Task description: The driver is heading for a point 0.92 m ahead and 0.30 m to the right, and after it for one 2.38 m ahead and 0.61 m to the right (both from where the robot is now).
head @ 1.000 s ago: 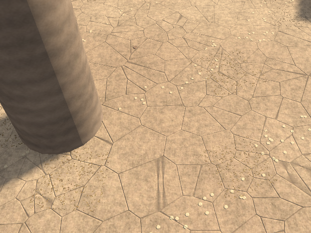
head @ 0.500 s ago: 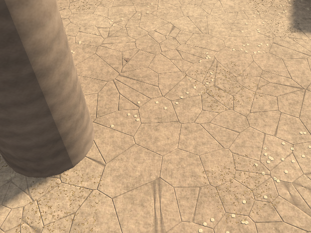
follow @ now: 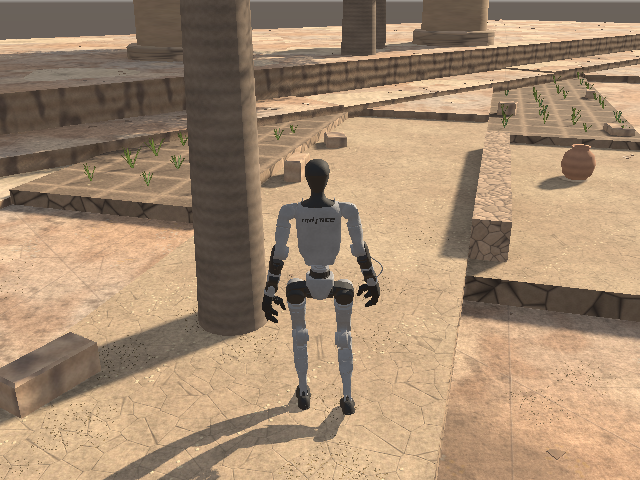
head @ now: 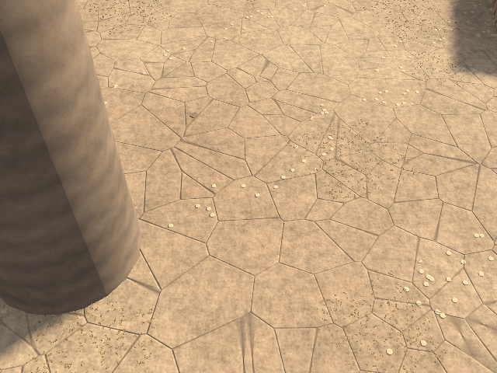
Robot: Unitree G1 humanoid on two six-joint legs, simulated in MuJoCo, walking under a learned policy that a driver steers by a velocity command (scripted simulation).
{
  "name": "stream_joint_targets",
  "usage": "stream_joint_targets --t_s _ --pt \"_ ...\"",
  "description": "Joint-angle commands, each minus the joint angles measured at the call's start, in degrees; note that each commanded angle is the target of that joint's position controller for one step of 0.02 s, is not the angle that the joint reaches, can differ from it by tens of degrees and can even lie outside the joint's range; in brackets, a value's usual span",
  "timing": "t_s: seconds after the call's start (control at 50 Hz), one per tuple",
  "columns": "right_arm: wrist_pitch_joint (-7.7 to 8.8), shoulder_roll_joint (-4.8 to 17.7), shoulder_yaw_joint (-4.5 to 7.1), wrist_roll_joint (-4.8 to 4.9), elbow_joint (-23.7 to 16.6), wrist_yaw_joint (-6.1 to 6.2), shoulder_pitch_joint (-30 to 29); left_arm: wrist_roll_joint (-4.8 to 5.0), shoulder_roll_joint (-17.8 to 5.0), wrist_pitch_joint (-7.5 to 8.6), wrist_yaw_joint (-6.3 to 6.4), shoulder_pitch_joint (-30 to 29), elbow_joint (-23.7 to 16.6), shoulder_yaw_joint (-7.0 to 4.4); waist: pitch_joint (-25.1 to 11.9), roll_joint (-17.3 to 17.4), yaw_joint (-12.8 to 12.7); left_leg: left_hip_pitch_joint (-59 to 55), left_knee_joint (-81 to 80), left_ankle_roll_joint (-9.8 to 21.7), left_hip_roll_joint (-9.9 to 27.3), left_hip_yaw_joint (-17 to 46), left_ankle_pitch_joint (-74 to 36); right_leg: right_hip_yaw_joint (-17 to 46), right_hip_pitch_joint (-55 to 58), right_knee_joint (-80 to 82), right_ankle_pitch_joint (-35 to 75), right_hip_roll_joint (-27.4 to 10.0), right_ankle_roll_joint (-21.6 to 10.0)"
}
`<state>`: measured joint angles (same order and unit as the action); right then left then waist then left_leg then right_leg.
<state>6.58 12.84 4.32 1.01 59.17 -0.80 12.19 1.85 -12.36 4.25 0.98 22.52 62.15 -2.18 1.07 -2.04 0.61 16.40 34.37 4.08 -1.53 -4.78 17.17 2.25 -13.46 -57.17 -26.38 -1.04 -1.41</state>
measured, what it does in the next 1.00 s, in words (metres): walks ahead: right foot, then left foot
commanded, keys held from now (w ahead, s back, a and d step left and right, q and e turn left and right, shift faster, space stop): no key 0.70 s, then w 0.30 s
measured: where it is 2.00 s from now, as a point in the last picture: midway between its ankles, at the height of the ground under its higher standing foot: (276, 323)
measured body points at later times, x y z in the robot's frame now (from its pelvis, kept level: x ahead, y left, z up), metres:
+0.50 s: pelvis +0.10 -0.03 +0.00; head +0.12 -0.04 +0.45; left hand +0.22 +0.21 -0.13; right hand +0.15 -0.28 -0.15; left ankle +0.06 +0.09 -0.72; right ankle +0.18 -0.13 -0.73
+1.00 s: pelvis +0.20 -0.06 -0.01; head +0.21 -0.07 +0.44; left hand +0.28 +0.21 -0.13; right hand +0.18 -0.32 -0.16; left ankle +0.08 +0.09 -0.70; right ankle +0.22 -0.15 -0.73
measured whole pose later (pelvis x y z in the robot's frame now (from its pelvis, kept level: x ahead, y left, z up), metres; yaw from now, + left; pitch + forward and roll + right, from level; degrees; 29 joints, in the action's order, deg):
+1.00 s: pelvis +0.20 -0.06 -0.01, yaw +2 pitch +0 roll -1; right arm 3.6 13.2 1.6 1.2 60.7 1.2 22.8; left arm 0.9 -13.6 6.2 -2.4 10.5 57.6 -3.8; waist 0.6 2.4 0.0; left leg 10.3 46.3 -1.2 3.7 2.2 29.2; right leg -5.0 -19.1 -38.0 -17.4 1.8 -4.4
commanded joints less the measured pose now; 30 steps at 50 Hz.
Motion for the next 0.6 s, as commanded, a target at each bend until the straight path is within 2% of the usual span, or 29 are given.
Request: stream_joint_targets --t_s 0.02,0.04,0.06,0.08,0.1,0.14,0.18,0.22,0.24,0.26,0.3,0.32,0.34,0.36,0.38,0.4,0.42,0.44,0.46,0.48,0.5,0.52,0.54,0.56,0.58,0.6 --pt "0.41 5.39 -0.31 -1.22 -0.78 -0.22 6.26 0.38 -5.26 2.84 -0.79 -7.49 -7.48 -1.03 2.20 5.01 2.03 -17.81 -23.59 10.96 19.99 30.71 -3.31 2.84 -29.79 -18.10 5.81 -3.31 -3.02" --pt "0.10 5.17 -0.74 -1.20 -1.54 -0.42 4.27 -0.27 -5.12 2.44 -0.60 -6.35 -6.87 -1.59 2.79 3.52 0.28 -14.15 -23.51 8.96 17.47 23.71 -12.84 1.89 -26.71 -14.14 8.54 -4.76 -2.64" --pt "-0.37 3.81 -1.37 -1.25 -1.73 -0.29 3.45 -0.70 -5.60 1.68 -0.42 -5.17 -6.33 -2.19 2.13 4.13 -0.92 -11.51 -23.44 7.13 14.80 17.42 -21.42 0.95 -22.40 -10.75 9.59 -5.46 -1.96" --pt "-0.78 3.68 -1.70 -1.57 -1.40 -0.07 4.14 -0.76 -4.52 0.95 -0.47 -4.23 -5.95 -2.25 1.53 5.25 -1.50 -9.46 -22.96 6.52 13.43 13.61 -28.80 -0.42 -19.29 -8.41 10.20 -4.93 -1.08" --pt "-1.01 4.18 -1.88 -1.82 -1.04 0.26 5.20 -0.88 -3.35 0.29 -0.41 -4.46 -6.03 -2.18 1.14 5.29 -1.82 -8.55 -22.49 6.57 12.49 11.05 -34.72 -1.66 -17.99 -5.45 10.87 -4.25 -0.13" --pt "-1.37 6.13 -1.96 -2.06 -0.82 1.15 5.88 -1.22 -1.85 -0.60 0.06 -8.77 -7.84 -1.80 1.14 5.57 -1.71 -7.40 -21.68 6.91 11.91 8.12 -41.53 -2.85 -17.15 3.20 13.20 -3.33 1.52" --pt "-1.90 7.39 -1.95 -2.24 -1.08 1.84 5.59 -1.59 -0.89 -1.20 0.24 -13.16 -9.17 -1.11 -0.15 6.49 -0.85 -6.51 -20.42 6.75 11.52 6.22 -43.23 -3.23 -13.67 12.27 16.80 -2.51 2.35" --pt "-2.31 8.08 -1.81 -2.08 -0.79 2.05 6.35 -1.54 -1.95 -1.92 0.25 -15.59 -9.63 -1.03 -1.32 7.52 -0.07 -6.51 -19.33 6.80 12.16 6.32 -41.40 -3.36 -10.60 17.22 18.81 -1.67 2.60" --pt "-2.43 7.88 -1.82 -1.88 -0.70 2.02 6.22 -1.56 -2.61 -2.18 0.24 -16.37 -9.71 -1.06 -1.33 7.78 0.01 -6.28 -18.73 6.82 12.62 6.75 -40.02 -3.08 -9.30 19.02 19.35 -1.50 2.38" --pt "-2.78 6.77 -2.21 -1.60 -0.50 2.20 6.32 -1.72 -3.94 -2.10 -0.05 -17.43 -10.23 -1.22 -0.99 7.25 0.12 -6.23 -18.13 6.63 13.08 7.85 -37.71 -3.12 -8.64 20.09 19.47 -1.00 2.02" --pt "-3.24 6.52 -2.33 -0.92 -0.75 2.40 3.97 -2.14 -4.68 -1.69 -0.42 -16.75 -9.89 -1.42 -1.00 7.54 -1.49 -6.31 -14.80 5.35 12.88 8.52 -33.35 -3.01 -5.28 25.61 20.85 -0.60 0.49" --pt "-3.36 6.19 -2.41 -0.57 -0.63 2.40 4.00 -2.62 -5.72 -1.39 -0.44 -15.03 -9.00 -1.85 -1.72 6.04 -2.49 -6.31 -11.96 3.89 11.17 8.47 -30.06 -3.40 -1.40 30.62 24.73 0.23 -0.51" --pt "-3.17 5.97 -2.45 -0.97 0.03 2.32 6.46 -3.05 -8.43 -1.18 -0.13 -13.05 -8.41 -2.63 -3.09 3.22 -2.61 -5.24 -8.26 1.56 8.49 7.51 -26.30 -0.76 4.19 33.42 37.11 -1.97 -1.56" --pt "-2.68 5.17 -2.71 -2.48 0.01 2.38 9.32 -3.35 -11.94 -1.20 0.21 -10.05 -8.13 -3.24 -7.09 -1.80 -1.27 -0.13 -1.54 -0.86 4.68 5.20 -12.57 5.14 13.31 29.20 57.50 -8.07 -4.03" --pt "-3.29 -0.66 -4.06 -2.44 1.80 2.61 16.10 -3.61 -9.37 -1.34 0.02 -9.18 -6.99 -2.26 -12.10 -10.50 1.42 2.64 4.86 -3.70 2.18 3.32 6.49 12.45 16.57 29.68 59.37 -15.35 -12.76" --pt "-4.41 0.92 -3.85 -1.91 1.67 3.08 13.65 -2.83 -4.92 -1.48 -0.46 -9.67 -7.15 -1.30 -11.30 -8.69 -0.15 2.65 7.66 -5.24 2.04 4.40 15.06 16.97 12.77 33.61 48.03 -16.51 -15.54" --pt "-5.35 2.67 -3.52 -1.24 0.27 3.36 9.43 -2.49 -4.89 -1.43 -0.70 -12.59 -7.76 -1.09 -8.13 -6.99 0.14 4.61 8.32 -5.74 2.45 5.14 16.48 17.19 9.20 36.08 36.24 -15.21 -14.38" --pt "-6.19 2.79 -3.51 -1.09 -0.15 3.79 7.25 -2.55 -6.13 -1.47 -0.73 -15.46 -8.62 -1.25 -6.92 -5.50 0.81 4.84 7.93 -6.07 2.97 5.68 15.36 17.06 6.51 37.67 27.46 -14.05 -12.66" --pt "-6.88 3.06 -3.43 -1.56 -0.07 4.06 6.87 -2.64 -7.17 -1.43 -0.65 -18.21 -9.63 -1.43 -5.83 -4.60 1.70 3.34 6.36 -6.29 3.79 6.25 12.55 16.60 2.78 38.99 21.76 -13.82 -11.41" --pt "-7.29 2.89 -3.46 -1.87 0.37 4.14 7.48 -2.68 -7.32 -1.53 -0.41 -20.91 -10.46 -1.42 -5.41 -4.29 3.01 -0.36 3.09 -6.14 4.45 6.49 8.86 14.67 -1.29 39.82 17.15 -12.53 -9.65" --pt "-7.35 2.07 -3.69 -2.11 1.07 4.01 8.52 -2.43 -6.58 -1.85 -0.31 -23.11 -10.86 -1.23 -4.54 -4.09 4.34 -4.84 -2.86 -5.47 4.30 5.87 3.52 11.12 -5.29 40.03 11.09 -9.65 -7.22" --pt "-7.32 2.38 -3.79 -2.63 1.19 3.76 7.94 -1.92 -5.86 -2.17 -0.27 -22.44 -10.50 -1.20 -2.94 -3.06 3.85 -6.46 -7.28 -4.83 3.96 5.52 -0.57 7.81 -7.28 39.68 3.85 -6.64 -4.69" --pt "-7.27 3.98 -3.63 -2.82 0.94 3.56 7.26 -1.74 -6.10 -2.50 -0.12 -20.69 -9.71 -1.40 -0.78 -1.81 2.45 -4.86 -8.94 -3.92 4.29 5.60 0.90 5.31 -7.86 39.29 -0.86 -4.60 -3.11" --pt "-6.83 6.26 -3.21 -2.15 1.17 3.47 6.32 -1.82 -5.52 -2.79 0.08 -19.16 -9.40 -1.39 2.23 2.04 0.66 1.23 -9.27 -2.50 4.00 5.93 6.35 1.96 -5.25 38.24 0.96 -1.94 -1.92" --pt "-6.11 5.08 -3.56 -1.71 1.01 3.37 5.29 -2.25 -4.97 -2.78 0.23 -18.27 -8.84 -1.19 2.75 3.31 0.41 3.40 -10.75 -2.03 4.37 6.35 6.44 1.46 -1.88 36.09 6.15 -1.46 -1.50" --pt "-5.44 4.11 -3.86 -1.75 1.18 3.22 4.83 -2.24 -4.84 -2.60 0.27 -17.26 -8.38 -1.28 2.00 4.18 -0.06 3.46 -11.39 -2.41 4.70 6.50 4.16 1.02 0.58 34.10 12.22 -1.07 -1.87"
Velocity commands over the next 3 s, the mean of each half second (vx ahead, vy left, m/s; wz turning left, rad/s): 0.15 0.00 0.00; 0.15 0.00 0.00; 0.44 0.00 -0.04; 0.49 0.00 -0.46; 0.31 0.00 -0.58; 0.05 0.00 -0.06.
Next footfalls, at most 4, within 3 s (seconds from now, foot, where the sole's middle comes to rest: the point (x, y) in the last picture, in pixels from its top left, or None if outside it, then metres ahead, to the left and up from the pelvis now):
0.34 right None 0.26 -0.15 -0.76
0.52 left None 0.12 0.09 -0.76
1.48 left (221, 351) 0.57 0.08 -0.76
2.00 right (327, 276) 0.81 -0.24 -0.76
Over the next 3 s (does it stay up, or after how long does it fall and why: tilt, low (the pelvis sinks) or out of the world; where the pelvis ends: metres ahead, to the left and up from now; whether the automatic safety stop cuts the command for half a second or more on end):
stays up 0.92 -0.25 0.01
